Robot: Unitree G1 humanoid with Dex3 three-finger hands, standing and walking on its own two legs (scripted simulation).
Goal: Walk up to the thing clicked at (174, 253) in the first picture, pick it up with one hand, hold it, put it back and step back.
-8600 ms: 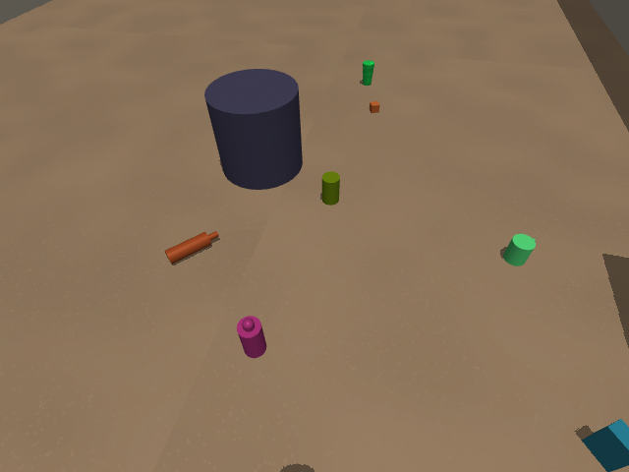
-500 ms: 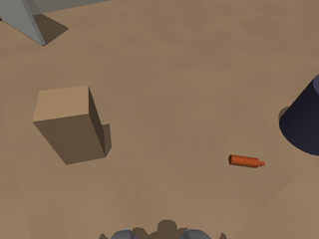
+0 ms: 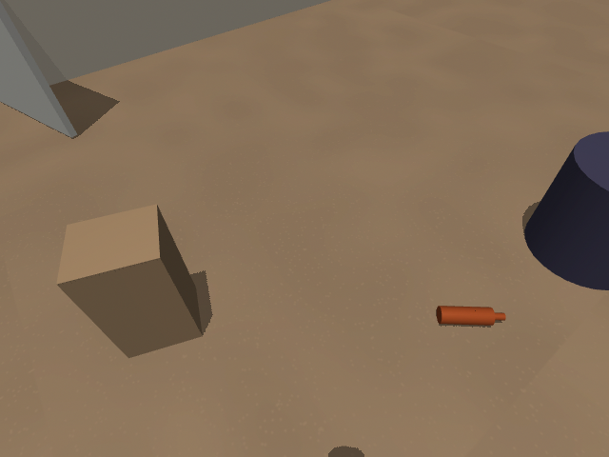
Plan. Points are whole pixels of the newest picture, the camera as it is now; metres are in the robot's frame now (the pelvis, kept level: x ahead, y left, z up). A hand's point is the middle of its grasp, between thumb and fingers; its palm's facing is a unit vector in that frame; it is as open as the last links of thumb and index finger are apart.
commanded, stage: walk up
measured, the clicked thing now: (471, 315) +0.71 -0.54 -0.73
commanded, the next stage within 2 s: stand in 0.22 s
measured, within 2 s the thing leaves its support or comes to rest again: neither
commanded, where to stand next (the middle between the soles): +0.08 +0.01 m, yaw +3 degrees
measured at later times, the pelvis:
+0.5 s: pelvis +0.01 +0.01 +0.02, yaw +0 degrees
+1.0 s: pelvis +0.02 +0.02 +0.02, yaw +1 degrees
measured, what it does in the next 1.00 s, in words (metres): stands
